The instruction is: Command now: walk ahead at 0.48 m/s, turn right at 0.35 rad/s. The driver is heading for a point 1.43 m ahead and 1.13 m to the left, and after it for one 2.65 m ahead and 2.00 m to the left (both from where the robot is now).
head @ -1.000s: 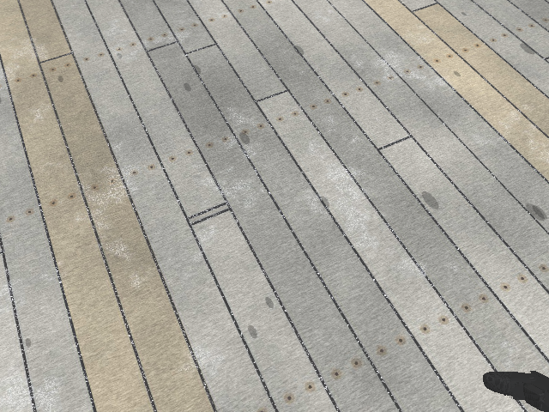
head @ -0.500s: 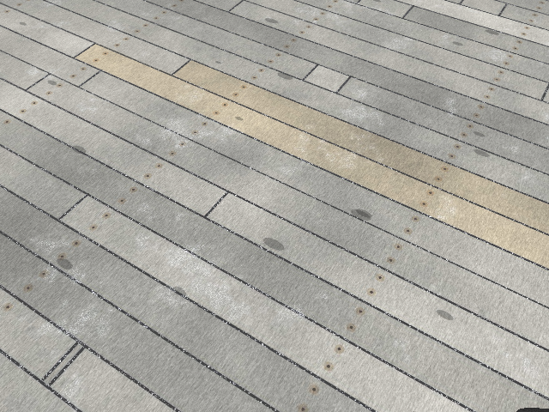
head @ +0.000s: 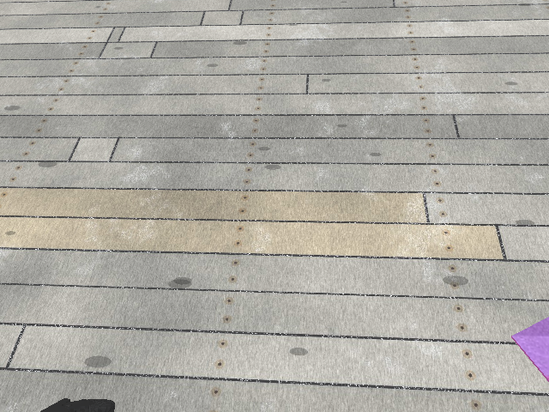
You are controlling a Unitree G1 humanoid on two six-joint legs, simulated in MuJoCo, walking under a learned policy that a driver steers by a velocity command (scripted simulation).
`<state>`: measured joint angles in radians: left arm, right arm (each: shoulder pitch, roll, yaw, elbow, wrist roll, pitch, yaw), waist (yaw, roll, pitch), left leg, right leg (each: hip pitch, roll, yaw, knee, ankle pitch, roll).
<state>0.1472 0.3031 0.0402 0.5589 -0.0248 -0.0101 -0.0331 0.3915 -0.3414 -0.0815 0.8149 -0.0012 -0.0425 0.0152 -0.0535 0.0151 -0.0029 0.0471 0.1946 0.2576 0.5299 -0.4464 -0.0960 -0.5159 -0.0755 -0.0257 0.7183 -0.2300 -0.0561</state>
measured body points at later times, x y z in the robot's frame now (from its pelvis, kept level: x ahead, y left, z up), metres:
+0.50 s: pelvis +0.21 -0.05 +0.01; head +0.25 -0.04 +0.46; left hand +0.32 +0.25 -0.10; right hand +0.39 -0.30 -0.09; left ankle +0.31 +0.03 -0.71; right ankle +0.08 -0.12 -0.69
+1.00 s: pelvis +0.30 -0.11 +0.03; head +0.34 -0.10 +0.48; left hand +0.29 +0.21 -0.05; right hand +0.59 -0.30 -0.06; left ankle +0.23 +0.01 -0.63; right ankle +0.38 -0.20 -0.71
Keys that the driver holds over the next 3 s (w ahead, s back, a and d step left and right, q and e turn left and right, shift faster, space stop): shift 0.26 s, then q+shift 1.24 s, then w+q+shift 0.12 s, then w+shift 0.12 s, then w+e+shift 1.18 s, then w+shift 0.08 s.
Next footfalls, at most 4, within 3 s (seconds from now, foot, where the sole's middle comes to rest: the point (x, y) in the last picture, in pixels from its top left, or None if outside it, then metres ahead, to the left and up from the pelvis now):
0.46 left None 0.35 0.04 -0.75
0.84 right None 0.42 -0.17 -0.75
1.30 left None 0.23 0.03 -0.75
1.74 right None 0.46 -0.02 -0.75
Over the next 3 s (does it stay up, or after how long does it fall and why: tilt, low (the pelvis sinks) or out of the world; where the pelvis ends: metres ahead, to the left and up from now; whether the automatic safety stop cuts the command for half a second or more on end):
stays up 0.88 0.69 0.00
